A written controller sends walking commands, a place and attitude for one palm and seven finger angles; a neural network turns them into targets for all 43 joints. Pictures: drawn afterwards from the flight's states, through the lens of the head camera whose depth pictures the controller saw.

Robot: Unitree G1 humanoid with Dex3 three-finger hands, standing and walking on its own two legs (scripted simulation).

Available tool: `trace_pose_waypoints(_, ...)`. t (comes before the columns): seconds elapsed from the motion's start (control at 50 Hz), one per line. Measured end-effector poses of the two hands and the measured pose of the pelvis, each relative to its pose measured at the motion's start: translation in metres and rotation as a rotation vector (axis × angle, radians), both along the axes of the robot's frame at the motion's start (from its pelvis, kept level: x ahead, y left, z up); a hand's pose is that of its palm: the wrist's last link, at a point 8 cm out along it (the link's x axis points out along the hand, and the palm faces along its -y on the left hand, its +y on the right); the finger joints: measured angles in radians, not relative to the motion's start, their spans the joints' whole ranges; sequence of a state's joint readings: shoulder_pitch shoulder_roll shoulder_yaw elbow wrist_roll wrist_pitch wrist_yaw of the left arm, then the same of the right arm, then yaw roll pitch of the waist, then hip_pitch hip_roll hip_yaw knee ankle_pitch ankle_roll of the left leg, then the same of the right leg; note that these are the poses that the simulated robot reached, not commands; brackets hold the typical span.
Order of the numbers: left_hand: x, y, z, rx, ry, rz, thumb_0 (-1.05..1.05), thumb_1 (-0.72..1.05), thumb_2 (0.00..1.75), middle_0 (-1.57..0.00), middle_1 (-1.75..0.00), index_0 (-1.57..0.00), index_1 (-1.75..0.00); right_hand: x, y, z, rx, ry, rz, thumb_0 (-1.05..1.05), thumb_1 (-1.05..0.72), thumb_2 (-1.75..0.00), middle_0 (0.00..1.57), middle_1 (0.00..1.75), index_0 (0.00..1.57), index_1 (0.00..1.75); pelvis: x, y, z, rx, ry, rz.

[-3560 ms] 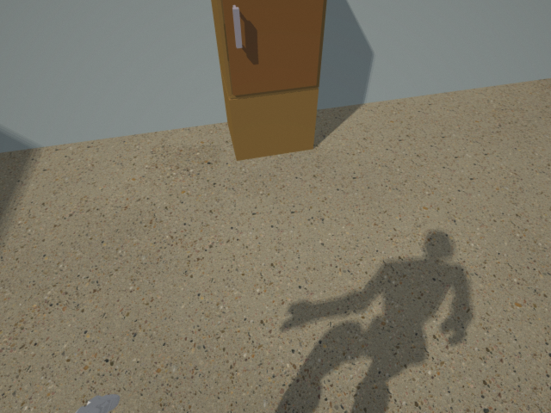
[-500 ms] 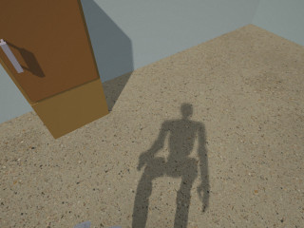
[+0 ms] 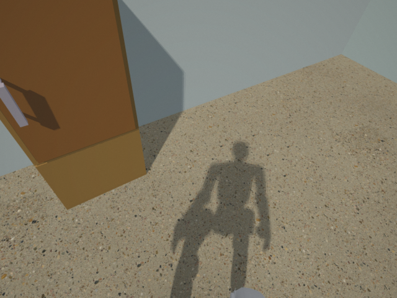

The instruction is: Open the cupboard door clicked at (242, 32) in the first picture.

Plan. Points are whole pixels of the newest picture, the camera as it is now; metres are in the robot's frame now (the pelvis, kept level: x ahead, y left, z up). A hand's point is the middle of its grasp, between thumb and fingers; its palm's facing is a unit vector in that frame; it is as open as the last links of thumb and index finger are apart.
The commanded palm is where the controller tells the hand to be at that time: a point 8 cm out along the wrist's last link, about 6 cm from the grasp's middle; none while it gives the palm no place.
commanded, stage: turn to face it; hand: left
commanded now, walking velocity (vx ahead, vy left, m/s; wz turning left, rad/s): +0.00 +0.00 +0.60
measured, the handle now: (11, 102) +0.63 +0.63 -0.04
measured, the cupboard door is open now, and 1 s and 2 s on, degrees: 0 0 0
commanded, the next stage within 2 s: take the last steps up to it in 1.02 s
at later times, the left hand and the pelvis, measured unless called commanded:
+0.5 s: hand out of the picture +0.12 +0.15 -0.15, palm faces +0.31 -0.92 -0.25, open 7.2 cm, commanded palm none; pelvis +0.08 -0.05 +0.00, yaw +17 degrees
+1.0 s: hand out of the picture +0.01 +0.19 -0.17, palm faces +0.51 -0.82 -0.28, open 7.4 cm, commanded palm none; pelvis +0.07 -0.02 +0.00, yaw +29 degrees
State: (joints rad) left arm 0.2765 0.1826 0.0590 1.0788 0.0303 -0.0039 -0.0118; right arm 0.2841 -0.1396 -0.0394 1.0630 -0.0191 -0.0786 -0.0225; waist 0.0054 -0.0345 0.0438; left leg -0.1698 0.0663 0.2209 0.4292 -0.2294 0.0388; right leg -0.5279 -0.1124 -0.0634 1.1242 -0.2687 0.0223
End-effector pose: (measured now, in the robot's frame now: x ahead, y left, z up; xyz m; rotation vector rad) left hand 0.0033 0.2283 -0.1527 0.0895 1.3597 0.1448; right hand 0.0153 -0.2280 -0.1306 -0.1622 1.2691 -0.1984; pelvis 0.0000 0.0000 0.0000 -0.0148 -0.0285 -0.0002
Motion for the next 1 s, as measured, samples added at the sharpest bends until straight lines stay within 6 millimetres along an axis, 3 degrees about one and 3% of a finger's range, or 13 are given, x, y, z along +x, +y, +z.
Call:
trace_pose_waypoints(0.1,0.064,-0.005,0.01,0.043,-0.085,-0.004,0.01,0.93,0.89,-0.2,-0.3,-0.2,-0.3,-0.019,0.008,-0.01,0.07,0.155,-0.022,0.01,-0.93,-0.9,0.2,0.3,0.2,0.3,0.028,-0.011,0.0,0.014,0.007,0.046)
trace_pose_waypoints(0.18,0.107,-0.018,0.015,0.081,-0.148,0.002,0.01,0.93,0.9,-0.2,-0.3,-0.2,-0.3,-0.02,0.002,-0.024,0.126,0.252,-0.029,0.01,-0.92,-0.9,0.2,0.3,0.2,0.3,0.05,-0.028,-0.007,0.032,0.012,0.085)
trace_pose_waypoints(0.24,0.13,-0.03,0.015,0.112,-0.201,0.015,0.01,0.92,0.89,-0.2,-0.3,-0.2,-0.3,-0.005,-0.012,-0.041,0.151,0.283,-0.015,0.01,-0.92,-0.9,0.2,0.3,0.2,0.3,0.065,-0.041,-0.018,0.041,0.018,0.113)
trace_pose_waypoints(0.3,0.135,-0.041,0.023,0.12,-0.228,0.05,0.01,0.92,0.89,-0.2,-0.3,-0.2,-0.3,0.028,-0.029,-0.045,0.136,0.26,0.035,0.01,-0.91,-0.9,0.2,0.3,0.2,0.3,0.07,-0.048,-0.015,0.037,0.013,0.171)
trace_pose_waypoints(0.42,0.12,-0.044,0.034,0.137,-0.247,0.168,-0.01,0.93,0.89,-0.2,-0.3,-0.2,-0.3,0.118,-0.057,-0.032,0.073,0.119,0.166,0.01,-0.91,-0.9,0.2,0.3,0.19,0.3,0.077,-0.055,-0.006,0.045,0.015,0.252)
trace_pose_waypoints(0.5,0.097,-0.037,0.03,0.143,-0.217,0.226,-0.01,0.93,0.89,-0.2,-0.3,-0.2,-0.3,0.176,-0.06,-0.018,0.026,0.018,0.254,0.01,-0.92,-0.9,0.2,0.3,0.19,0.3,0.079,-0.054,-0.004,0.041,0.017,0.3)
trace_pose_waypoints(0.58,0.061,-0.027,0.019,0.132,-0.155,0.291,0.0,0.92,0.89,-0.2,-0.3,-0.2,-0.3,0.224,-0.047,-0.005,-0.012,-0.067,0.346,0.01,-0.92,-0.9,0.2,0.3,0.19,0.3,0.076,-0.047,-0.007,0.028,0.021,0.344)
trace_pose_waypoints(0.68,0.008,-0.009,-0.006,0.103,-0.068,0.383,0.0,0.91,0.89,-0.2,-0.3,-0.2,-0.3,0.265,-0.009,0.004,-0.047,-0.159,0.468,0.01,-0.92,-0.9,0.2,0.3,0.19,0.3,0.071,-0.028,-0.02,-0.005,0.025,0.397)
trace_pose_waypoints(0.74,-0.019,0.0,-0.014,0.094,-0.003,0.423,0.01,0.91,0.89,-0.2,-0.3,-0.2,-0.3,0.271,0.015,0.007,-0.046,-0.187,0.521,0.01,-0.92,-0.9,0.2,0.3,0.19,0.3,0.067,-0.02,-0.022,0.002,0.022,0.42)
trace_pose_waypoints(0.8,-0.031,0.006,-0.006,0.098,0.023,0.451,0.01,0.91,0.89,-0.2,-0.3,-0.2,-0.3,0.263,0.03,0.01,-0.035,-0.167,0.551,0.0,-0.91,-0.9,0.2,0.3,0.19,0.3,0.066,-0.017,-0.014,-0.01,0.023,0.443)
trace_pose_waypoints(0.9,-0.033,0.008,0.011,0.12,-0.002,0.478,0.01,0.91,0.89,-0.2,-0.3,-0.2,-0.3,0.247,0.043,0.005,0.006,-0.108,0.57,0.01,-0.91,-0.9,0.2,0.3,0.2,0.3,0.066,-0.015,-0.004,-0.01,0.027,0.479)
trace_pose_waypoints(1.0,-0.022,0.001,0.019,0.148,-0.028,0.485,0.01,0.91,0.89,-0.2,-0.3,-0.2,-0.3,0.231,0.038,-0.007,0.049,-0.056,0.562,0.01,-0.91,-0.9,0.2,0.3,0.2,0.3,0.069,-0.025,-0.004,0.007,0.028,0.505)
